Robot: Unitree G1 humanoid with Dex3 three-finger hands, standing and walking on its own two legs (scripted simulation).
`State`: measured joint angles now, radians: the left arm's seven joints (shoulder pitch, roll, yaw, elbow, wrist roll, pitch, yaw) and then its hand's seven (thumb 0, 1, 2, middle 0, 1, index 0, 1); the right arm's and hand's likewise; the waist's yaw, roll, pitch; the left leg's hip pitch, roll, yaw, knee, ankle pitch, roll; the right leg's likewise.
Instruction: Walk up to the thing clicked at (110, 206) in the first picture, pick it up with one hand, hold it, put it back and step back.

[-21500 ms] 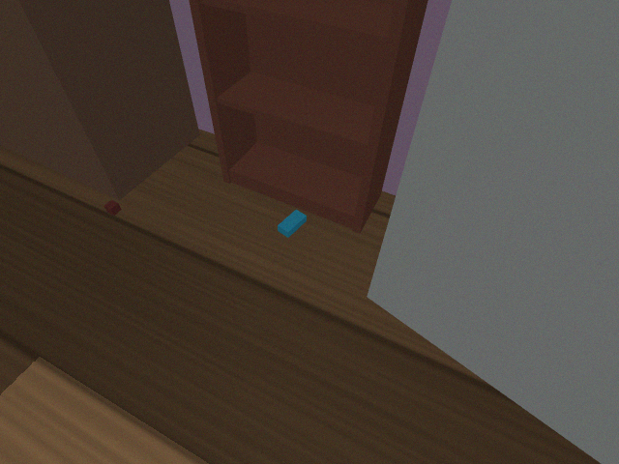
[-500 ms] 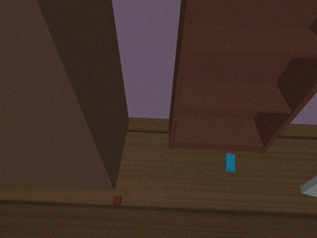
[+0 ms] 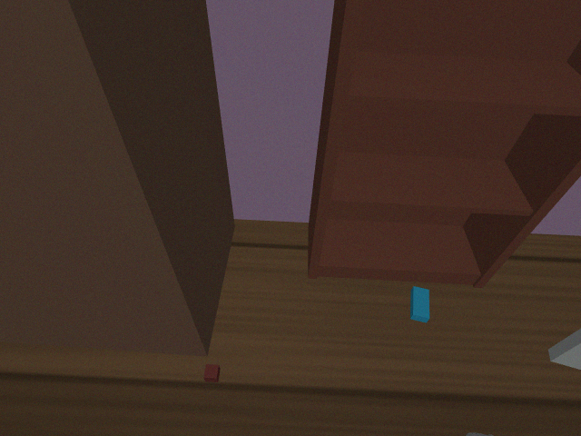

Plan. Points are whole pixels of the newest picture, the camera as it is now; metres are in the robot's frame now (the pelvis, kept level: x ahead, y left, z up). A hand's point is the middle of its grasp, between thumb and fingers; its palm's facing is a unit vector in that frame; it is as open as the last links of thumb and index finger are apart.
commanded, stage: walk up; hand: left
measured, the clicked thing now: (212, 373) +0.44 +0.23 -0.76
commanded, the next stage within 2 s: none
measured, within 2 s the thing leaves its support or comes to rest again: neither
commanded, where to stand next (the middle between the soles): +0.06 -0.01 m, yaw +0 degrees
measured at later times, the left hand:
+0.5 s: hand out of the picture +0.09 +0.25 -0.16, palm faces +0.01 -0.93 -0.37, open 7.4 cm
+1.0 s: hand out of the picture +0.10 +0.27 -0.16, palm faces +0.07 -0.90 -0.43, open 7.4 cm
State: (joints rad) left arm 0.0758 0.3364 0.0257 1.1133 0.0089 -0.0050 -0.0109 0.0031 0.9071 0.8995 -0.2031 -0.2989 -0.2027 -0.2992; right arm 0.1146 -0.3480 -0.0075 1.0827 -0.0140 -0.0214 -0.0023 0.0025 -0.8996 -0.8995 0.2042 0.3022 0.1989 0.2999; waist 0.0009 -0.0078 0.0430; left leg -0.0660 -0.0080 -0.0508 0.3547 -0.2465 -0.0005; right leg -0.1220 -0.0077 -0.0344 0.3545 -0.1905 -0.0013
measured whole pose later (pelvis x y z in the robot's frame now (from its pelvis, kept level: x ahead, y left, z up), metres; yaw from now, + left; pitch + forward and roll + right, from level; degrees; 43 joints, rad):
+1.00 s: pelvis -0.01 -0.01 -0.03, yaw +6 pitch -3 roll +0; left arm 0.09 0.37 0.04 0.84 0.01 0.00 0.03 0.00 0.90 0.90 -0.21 -0.30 -0.21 -0.30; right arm 0.16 -0.39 -0.05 0.91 -0.03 0.07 0.02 0.00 -0.90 -0.90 0.20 0.30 0.20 0.30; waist -0.01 0.04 0.19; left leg -0.28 -0.01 -0.06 0.74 -0.43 -0.01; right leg -0.36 -0.09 -0.08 0.71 -0.30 0.01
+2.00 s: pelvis -0.03 -0.01 -0.02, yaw +2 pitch -3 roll +1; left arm 0.20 0.39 0.06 0.86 0.02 0.01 -0.01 0.00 0.90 0.90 -0.21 -0.30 -0.21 -0.30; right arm 0.39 -0.41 -0.07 0.95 -0.06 0.01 0.04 0.00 -0.90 -0.90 0.20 0.30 0.20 0.30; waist -0.02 -0.04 0.03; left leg -0.16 -0.02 0.05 0.57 -0.35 0.03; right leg -0.40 -0.06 -0.02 0.69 -0.33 -0.02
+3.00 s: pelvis -0.08 +0.01 -0.02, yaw -1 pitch -1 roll -1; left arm 0.23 0.45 0.06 0.88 0.00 0.08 0.00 0.00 0.91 0.90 -0.20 -0.30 -0.20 -0.30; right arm 0.20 -0.37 -0.05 0.81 -0.03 0.00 -0.01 0.00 -0.89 -0.90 0.21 0.30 0.20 0.30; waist 0.00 -0.09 0.16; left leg -0.38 0.03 0.01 0.62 -0.22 0.02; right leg -0.38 0.06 0.14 1.09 -0.47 0.02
